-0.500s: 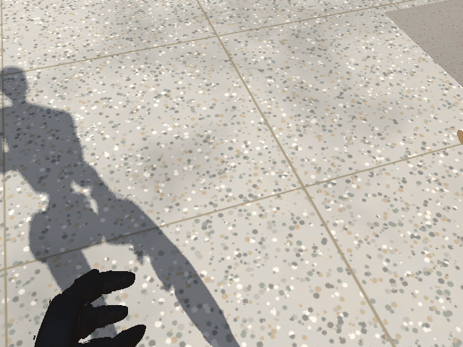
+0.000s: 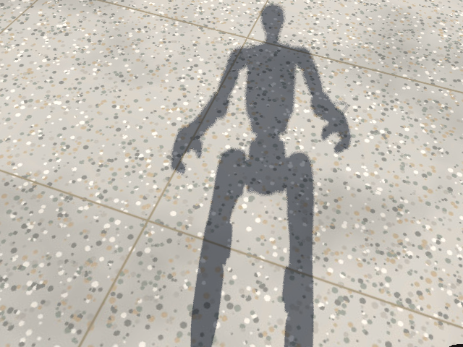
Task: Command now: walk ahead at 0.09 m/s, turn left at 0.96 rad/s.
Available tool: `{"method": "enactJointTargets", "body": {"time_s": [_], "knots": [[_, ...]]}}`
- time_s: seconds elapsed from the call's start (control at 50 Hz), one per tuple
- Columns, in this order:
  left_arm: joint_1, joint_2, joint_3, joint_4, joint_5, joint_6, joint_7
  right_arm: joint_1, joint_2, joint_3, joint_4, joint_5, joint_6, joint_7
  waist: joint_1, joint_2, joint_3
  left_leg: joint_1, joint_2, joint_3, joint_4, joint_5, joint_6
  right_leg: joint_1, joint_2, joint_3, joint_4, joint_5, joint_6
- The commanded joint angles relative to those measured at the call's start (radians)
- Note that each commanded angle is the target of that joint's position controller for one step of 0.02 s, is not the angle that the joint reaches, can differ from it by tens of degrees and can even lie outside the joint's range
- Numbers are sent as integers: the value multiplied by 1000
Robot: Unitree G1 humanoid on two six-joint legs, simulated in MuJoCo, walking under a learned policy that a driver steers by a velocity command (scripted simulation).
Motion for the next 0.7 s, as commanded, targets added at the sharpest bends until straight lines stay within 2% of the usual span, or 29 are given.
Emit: {"method": "enactJointTargets", "body": {"time_s": [0.02,0.04,0.06,0.08,0.1,0.12,0.14,0.16,0.18,0.2,0.22,0.24,0.28,0.32,0.38,0.42,0.46,0.48,0.5,0.52,0.54,0.56,0.58,0.6,0.62,0.64,0.66,0.7], "knots": [[-103,153,34,-78,-20,-13,-11,43,-75,-27,-71,-2,8,19,-62,-97,-150,190,-19,36,-130,-2,48,55,-276,115,-54,223,-150],[-86,145,34,-68,-26,-8,-13,53,-81,-35,-71,-5,8,16,-70,-77,-152,240,-45,51,-201,26,71,55,-259,87,14,188,-116],[-21,119,26,-42,-27,-5,-19,88,-101,-45,-64,-17,4,3,-74,-8,-163,363,-60,11,-286,111,108,-11,-213,65,137,152,-71],[36,78,7,-49,10,0,-26,153,-232,-76,-74,-25,-4,-20,-69,287,-203,582,157,-297,-361,566,209,-239,-92,-20,466,-157,21],[14,67,-7,-84,29,8,-20,111,-243,-60,-108,-52,-20,-23,-71,356,-277,610,340,-535,-394,597,403,-449,24,95,733,-493,67],[-41,122,8,-69,5,17,-17,130,-162,-35,-102,-52,-40,-13,-129,173,-304,566,304,-433,-402,612,385,-438,-4,201,825,-455,58],[-35,103,3,-62,-16,25,-14,104,-110,-13,-80,-49,-56,-11,-98,122,-284,531,250,-326,-385,554,324,-424,-26,222,807,-401,41],[-3,72,-6,-34,-13,32,-7,51,-60,4,-69,-37,-62,-10,-67,75,-277,511,200,-251,-384,471,266,-400,-50,236,740,-354,44],[19,60,-11,-13,-2,40,-4,-2,-18,22,-57,-37,-64,-14,-44,93,-272,455,177,-186,-389,451,241,-330,-57,236,688,-296,60],[50,51,-15,5,-4,48,-8,-32,-3,32,-47,-49,-66,-18,-23,116,-260,376,154,-122,-399,457,233,-235,-47,226,651,-255,74],[67,47,-17,13,-9,52,-9,-59,-3,33,-40,-61,-69,-21,-14,124,-242,337,140,-78,-408,434,228,-184,-34,220,591,-230,85],[56,52,-18,6,-12,55,-9,-72,-26,24,-36,-65,-69,-26,-22,130,-223,327,140,-60,-411,398,230,-168,-26,206,542,-211,88],[21,75,-15,-22,-14,59,-7,-46,-82,1,-17,-58,-58,-39,-56,129,-199,357,192,-91,-423,349,262,-203,-18,185,519,-217,83],[17,73,-13,-41,-17,68,-9,-34,-79,-4,-1,-51,-48,-50,-68,122,-184,380,237,-110,-434,298,276,-228,-32,182,511,-232,72],[23,53,-10,-62,-15,81,-15,-49,-62,-9,19,-44,-45,-56,-65,126,-165,390,261,-89,-432,274,262,-227,-41,163,476,-249,51],[45,43,-6,-72,-14,86,-23,-69,-63,-17,31,-34,-46,-58,-50,126,-169,401,266,-59,-404,293,238,-194,-37,144,414,-242,29],[106,31,0,-63,-12,88,-32,-108,-60,-24,41,-14,-42,-62,-8,112,-181,384,249,4,-329,277,182,-101,-9,104,254,-132,-8],[143,43,10,-53,-5,88,-29,-96,-37,-23,56,-5,-39,-62,3,70,-173,343,207,58,-239,185,124,-39,18,118,142,-36,-43],[169,125,37,-59,1,82,-15,-47,-6,-21,68,-17,-35,-60,-12,-121,-143,198,103,149,-21,-24,29,49,-77,328,4,242,-113],[179,265,67,-87,18,67,-4,-142,38,-3,-9,-49,-39,-59,-9,-392,-96,-150,-95,133,251,-446,-72,163,-297,762,-55,564,-302],[217,234,58,-96,50,41,-13,-231,18,-7,-26,-51,-49,-61,56,-250,-182,-207,-125,-55,415,-516,-58,187,-333,809,-90,508,-381],[219,205,55,-89,27,16,-16,-199,1,-16,-16,-28,-60,-50,25,-162,-203,-240,-93,-113,419,-408,-24,233,-275,759,-114,140,-340],[193,167,49,-89,-15,6,-12,-179,-22,-27,5,-16,-74,-41,3,-90,-176,-277,-61,-128,367,-292,3,235,-234,746,-153,-253,-285],[168,132,35,-96,-38,6,-6,-185,-48,-37,16,-16,-86,-36,-1,-89,-132,-304,-51,-129,307,-213,12,219,-230,764,-202,-475,-262],[159,119,25,-101,-38,7,4,-190,-52,-42,20,-16,-100,-31,-9,-121,-105,-287,-55,-130,260,-143,13,194,-210,763,-234,-539,-246],[174,115,21,-106,-28,5,13,-196,-41,-41,22,-12,-117,-24,-7,-133,-96,-271,-70,-126,211,-80,8,195,-191,750,-251,-511,-237],[199,115,21,-105,-19,-1,20,-204,-31,-40,27,-12,-135,-18,-1,-119,-97,-260,-79,-125,152,-22,2,211,-178,725,-253,-441,-229],[246,123,22,-100,-16,-12,29,-214,-9,-37,36,-18,-161,-11,7,-105,-103,-237,-98,-125,49,58,-13,231,-151,689,-242,-332,-222]]}}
